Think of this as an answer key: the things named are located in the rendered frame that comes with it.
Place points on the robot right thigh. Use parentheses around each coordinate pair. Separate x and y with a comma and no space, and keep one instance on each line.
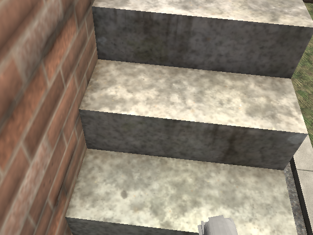
(217,225)

